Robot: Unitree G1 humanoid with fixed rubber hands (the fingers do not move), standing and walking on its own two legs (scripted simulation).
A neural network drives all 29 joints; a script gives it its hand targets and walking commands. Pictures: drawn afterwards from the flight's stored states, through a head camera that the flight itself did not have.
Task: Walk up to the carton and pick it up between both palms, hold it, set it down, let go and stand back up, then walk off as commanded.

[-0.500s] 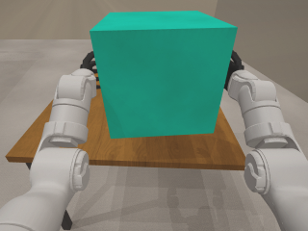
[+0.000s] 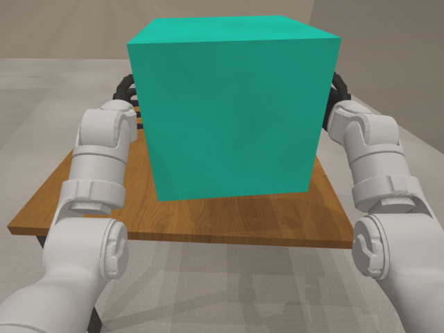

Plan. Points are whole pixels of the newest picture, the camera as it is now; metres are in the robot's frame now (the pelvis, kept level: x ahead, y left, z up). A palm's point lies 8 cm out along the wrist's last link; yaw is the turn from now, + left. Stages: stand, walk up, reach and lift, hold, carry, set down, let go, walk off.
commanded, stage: hold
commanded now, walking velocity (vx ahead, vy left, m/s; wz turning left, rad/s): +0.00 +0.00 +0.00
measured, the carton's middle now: (226, 99) +0.47 +0.04 +0.27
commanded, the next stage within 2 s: none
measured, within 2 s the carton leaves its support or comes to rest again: neither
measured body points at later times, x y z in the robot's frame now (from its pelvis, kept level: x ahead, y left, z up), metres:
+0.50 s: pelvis +0.00 +0.00 +0.00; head -0.08 +0.04 +0.44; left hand +0.39 +0.23 +0.26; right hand +0.41 -0.14 +0.30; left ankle +0.11 +0.10 -0.74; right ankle +0.00 -0.11 -0.74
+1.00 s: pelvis +0.00 +0.00 +0.00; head -0.08 +0.01 +0.44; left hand +0.39 +0.21 +0.28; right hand +0.40 -0.16 +0.29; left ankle +0.11 +0.10 -0.74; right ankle +0.00 -0.11 -0.74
